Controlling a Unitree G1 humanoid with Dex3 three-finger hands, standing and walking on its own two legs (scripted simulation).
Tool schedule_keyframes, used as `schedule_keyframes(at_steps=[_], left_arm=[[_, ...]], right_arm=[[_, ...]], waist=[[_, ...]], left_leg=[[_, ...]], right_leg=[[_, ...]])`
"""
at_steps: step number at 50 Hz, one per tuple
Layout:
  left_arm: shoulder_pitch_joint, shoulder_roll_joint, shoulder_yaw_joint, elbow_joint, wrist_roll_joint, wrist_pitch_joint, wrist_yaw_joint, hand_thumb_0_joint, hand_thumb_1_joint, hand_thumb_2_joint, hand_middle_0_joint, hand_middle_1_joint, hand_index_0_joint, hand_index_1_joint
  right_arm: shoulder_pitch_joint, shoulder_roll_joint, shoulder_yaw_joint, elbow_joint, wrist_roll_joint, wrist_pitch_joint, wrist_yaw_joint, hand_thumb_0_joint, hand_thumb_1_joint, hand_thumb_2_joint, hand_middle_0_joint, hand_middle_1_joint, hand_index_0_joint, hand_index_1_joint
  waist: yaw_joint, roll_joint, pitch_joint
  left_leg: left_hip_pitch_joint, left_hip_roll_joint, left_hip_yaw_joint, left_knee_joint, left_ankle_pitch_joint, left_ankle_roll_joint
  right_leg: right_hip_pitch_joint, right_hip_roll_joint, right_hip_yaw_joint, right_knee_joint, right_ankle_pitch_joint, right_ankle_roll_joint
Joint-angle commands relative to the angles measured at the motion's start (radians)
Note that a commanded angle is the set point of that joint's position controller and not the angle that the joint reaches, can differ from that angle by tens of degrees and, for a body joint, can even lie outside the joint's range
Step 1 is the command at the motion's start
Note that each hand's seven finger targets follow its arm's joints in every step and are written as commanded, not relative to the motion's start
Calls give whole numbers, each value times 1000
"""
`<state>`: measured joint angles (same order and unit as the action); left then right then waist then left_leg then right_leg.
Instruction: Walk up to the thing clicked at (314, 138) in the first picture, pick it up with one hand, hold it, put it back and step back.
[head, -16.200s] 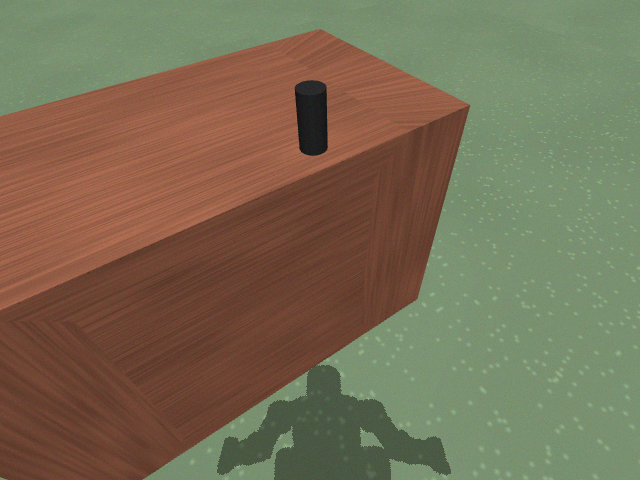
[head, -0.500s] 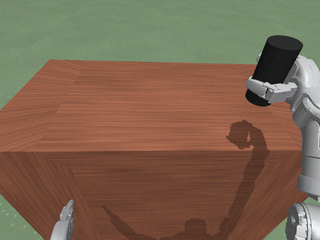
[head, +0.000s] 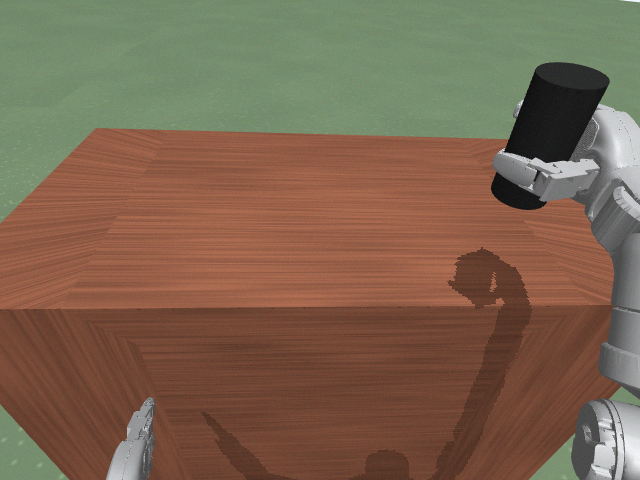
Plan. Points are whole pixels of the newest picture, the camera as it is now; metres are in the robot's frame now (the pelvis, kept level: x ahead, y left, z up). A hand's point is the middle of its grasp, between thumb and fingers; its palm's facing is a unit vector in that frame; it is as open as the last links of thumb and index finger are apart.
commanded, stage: hold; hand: right
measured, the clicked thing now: (541, 141) +0.34 -0.17 +0.32
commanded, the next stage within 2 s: none
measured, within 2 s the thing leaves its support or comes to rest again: neither
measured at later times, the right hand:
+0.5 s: hand (546, 132) +0.33 -0.17 +0.34, palm faces +0.09 +1.00 -0.02, open 9.0 cm
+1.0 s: hand (553, 142) +0.33 -0.18 +0.33, palm faces +0.11 +0.99 -0.02, open 9.0 cm
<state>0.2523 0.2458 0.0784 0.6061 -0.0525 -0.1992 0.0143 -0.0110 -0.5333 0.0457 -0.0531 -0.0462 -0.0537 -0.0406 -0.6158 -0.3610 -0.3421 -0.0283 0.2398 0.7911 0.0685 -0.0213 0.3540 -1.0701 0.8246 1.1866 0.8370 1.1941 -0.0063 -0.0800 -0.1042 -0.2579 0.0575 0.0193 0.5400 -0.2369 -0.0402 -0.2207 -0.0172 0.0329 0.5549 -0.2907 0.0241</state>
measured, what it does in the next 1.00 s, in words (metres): stands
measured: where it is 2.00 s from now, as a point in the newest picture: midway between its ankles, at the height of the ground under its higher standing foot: outside the picture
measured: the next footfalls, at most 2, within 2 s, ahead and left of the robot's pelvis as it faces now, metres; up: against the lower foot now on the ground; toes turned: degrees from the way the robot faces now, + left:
none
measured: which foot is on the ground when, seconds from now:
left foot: down 0.00-1.00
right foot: down 0.00-1.00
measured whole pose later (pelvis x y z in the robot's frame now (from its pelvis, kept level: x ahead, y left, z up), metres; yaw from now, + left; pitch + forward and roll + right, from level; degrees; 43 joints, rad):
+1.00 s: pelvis -0.01 +0.00 +0.00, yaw +0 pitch -3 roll +0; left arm 0.25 0.26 0.08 0.64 -0.06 -0.23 0.01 -0.01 -0.54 0.05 -0.05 -0.05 -0.05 -0.05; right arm -0.64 -0.38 -0.36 -0.09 0.25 0.89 0.07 -0.02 0.36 -1.07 0.83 1.18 0.84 1.19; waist -0.01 -0.08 -0.11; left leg -0.25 0.06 0.02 0.54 -0.23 -0.04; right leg -0.21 -0.02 0.04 0.55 -0.28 0.03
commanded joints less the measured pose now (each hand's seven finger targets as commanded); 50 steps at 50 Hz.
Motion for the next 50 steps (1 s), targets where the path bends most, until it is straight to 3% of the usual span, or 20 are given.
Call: schedule_keyframes(at_steps=[1, 2, 6, 7, 9, 15, 16, 21, 22, 26, 28, 29, 31, 32, 34, 37, 44, 46, 48, 50], left_arm=[[-159, 149, 66, -171, 0, -65, 2, 0, -547, 43, -47, -49, -50, -46], [-179, 150, 68, -205, -1, -71, 3, 0, -550, 46, -48, -50, -49, -48], [-158, 95, 19, -144, -4, -65, -5, 0, -550, 47, -47, -49, -49, -48], [-211, 107, 19, -218, -6, -72, -7, 0, -557, 52, -48, -49, -47, -51], [-165, 142, 62, -149, -3, -64, -3, 0, -550, 47, -47, -48, -48, -47], [-204, 125, 34, -152, -6, -74, -11, 0, -552, 48, -48, -50, -48, -50], [-197, 140, 47, -146, -6, -75, -11, 0, -548, 45, -47, -50, -49, -47], [-183, 143, 52, -136, -6, -75, -8, 0, -552, 49, -48, -49, -48, -49], [-184, 118, 25, -127, -8, -74, -11, 0, -557, 53, -49, -50, -46, -52], [-189, 130, 35, -125, -8, -80, -11, 0, -550, 47, -47, -49, -48, -48], [-183, 143, 45, -145, -9, -85, -11, 0, -544, 41, -46, -48, -50, -44], [-194, 139, 37, -177, -9, -88, -12, 0, -551, 47, -47, -48, -48, -48], [-174, 134, 36, -157, -10, -86, -12, 0, -548, 45, -46, -47, -47, -45], [-193, 106, 8, -174, -10, -87, -15, 0, -553, 50, -48, -49, -48, -49], [-188, 110, 21, -147, -9, -85, -12, 0, -554, 50, -48, -48, -47, -49], [-193, 157, 63, -158, -6, -91, -6, 0, -551, 49, -46, -48, -47, -48], [-157, 114, 20, -155, -7, -88, -4, 0, -554, 52, -47, -49, -46, -50], [-177, 129, 38, -175, -9, -90, 0, 0, -554, 51, -48, -49, -47, -50], [-187, 110, 15, -145, -11, -89, -3, 0, -551, 48, -47, -49, -48, -49], [-195, 130, 35, -137, -7, -91, 0, 0, -556, 52, -50, -51, -48, -53]], right_arm=[[-510, -232, -79, -257, 12, -64, -2, 0, -273, -1321, 1309, 1448, 1351, 1448], [-502, -230, -79, -237, 10, -62, -4, 0, -274, -1320, 1306, 1445, 1347, 1445], [-488, -229, -76, -214, 14, -56, -5, 0, -276, -1340, 1327, 1469, 1370, 1469], [-497, -218, -69, -218, 13, -50, -6, 0, -254, -1346, 1323, 1474, 1368, 1474], [-521, -233, -71, -245, 16, -43, -5, 0, -271, -1354, 1336, 1484, 1380, 1484], [-544, -228, -55, -279, 21, -22, -1, 0, -270, -1334, 1320, 1462, 1363, 1462], [-555, -256, -80, -277, 20, -19, -5, 0, -270, -1342, 1326, 1471, 1370, 1471], [-560, -269, -95, -222, 28, 7, -9, 0, -286, -1343, 1334, 1474, 1376, 1474], [-525, -247, -81, -158, 22, 20, -10, 0, -249, -1346, 1319, 1474, 1365, 1474], [-567, -243, -69, -213, 26, 26, -9, 0, -273, -1340, 1324, 1470, 1367, 1470], [-542, -264, -95, -210, 25, 28, -11, 0, -265, -1345, 1334, 1480, 1379, 1480], [-546, -243, -69, -193, 20, 31, -7, 0, -259, -1337, 1325, 1470, 1370, 1470], [-536, -255, -85, -169, 23, 34, -7, 0, -252, -1339, 1330, 1475, 1375, 1475], [-516, -225, -64, -159, 22, 36, -4, 0, -222, -1338, 1312, 1468, 1360, 1468], [-538, -269, -103, -213, 27, 29, -7, 0, -241, -1337, 1323, 1471, 1370, 1471], [-546, -292, -122, -279, 24, 15, -13, 0, -246, -1320, 1316, 1455, 1360, 1455], [-522, -249, -87, -263, 23, 6, -8, 0, -244, -1331, 1324, 1467, 1369, 1467], [-522, -241, -79, -271, 26, 8, -1, 0, -265, -1330, 1328, 1464, 1371, 1464], [-494, -211, -53, -230, 22, 21, 3, 0, -253, -1330, 1320, 1463, 1364, 1463], [-532, -240, -68, -260, 22, 21, 4, 0, -268, -1327, 1315, 1455, 1359, 1455]], waist=[[0, 35, -156], [4, 62, -199], [-12, 55, -156], [-11, 76, -207], [-4, 38, -174], [-6, 35, -165], [-8, 48, -154], [-5, 61, -156], [0, 71, -140], [-4, 77, -132], [-7, 74, -127], [7, 90, -152], [-1, 89, -134], [-2, 97, -148], [-19, 73, -163], [-10, 63, -180], [-5, 62, -181], [-6, 56, -194], [1, 40, -154], [-2, 27, -154]], left_leg=[[36, -47, 63, -96, 93, 33], [57, -50, 69, -92, 105, 33], [51, -50, 66, -90, 107, 33], [73, -52, 69, -88, 123, 32], [45, -52, 65, -88, 101, 35], [49, -48, 65, -108, 40, 32], [40, -50, 66, -109, 29, 33], [37, -50, 69, -106, 46, 30], [29, -50, 68, -114, 34, 29], [23, -47, 64, -125, 2, 26], [25, -49, 64, -118, 17, 27], [30, -48, 64, -119, 15, 24], [30, -51, 67, -117, 30, 27], [38, -49, 67, -119, 34, 24], [47, -43, 63, -118, 36, 22], [46, -41, 58, -116, 34, 25], [49, -50, 65, -96, 98, 30], [56, -48, 65, -95, 109, 30], [36, -49, 66, -101, 75, 32], [38, -48, 65, -109, 47, 32]], right_leg=[[55, 37, -34, -98, 147, -28], [67, 33, -25, -96, 162, -28], [44, 33, -29, -93, 168, -28], [61, 31, -26, -95, 189, -27], [54, 31, -27, -100, 163, -25], [39, 41, -30, -107, 99, -31], [36, 39, -28, -107, 88, -31], [39, 39, -26, -104, 103, -32], [29, 42, -30, -108, 93, -33], [23, 46, -34, -109, 61, -38], [26, 41, -33, -107, 76, -36], [35, 44, -32, -106, 73, -37], [36, 39, -28, -109, 87, -36], [35, 43, -29, -107, 90, -37], [32, 49, -35, -98, 95, -38], [41, 49, -38, -96, 91, -39], [58, 35, -28, -91, 156, -31], [61, 38, -27, -88, 168, -31], [50, 38, -30, -101, 137, -29], [43, 40, -26, -108, 106, -29]])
